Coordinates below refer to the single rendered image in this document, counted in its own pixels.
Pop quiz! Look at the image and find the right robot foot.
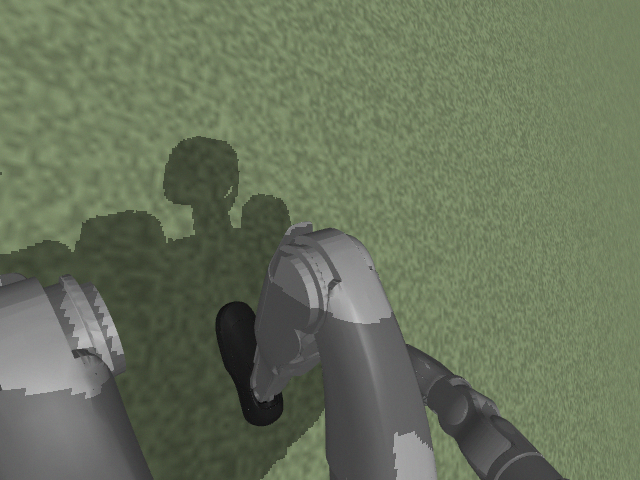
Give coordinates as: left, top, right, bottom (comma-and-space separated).
215, 301, 283, 426

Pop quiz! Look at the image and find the right robot arm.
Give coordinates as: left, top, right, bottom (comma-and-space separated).
427, 375, 570, 480

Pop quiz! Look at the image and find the right robot hand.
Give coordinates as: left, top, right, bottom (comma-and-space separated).
406, 344, 454, 406

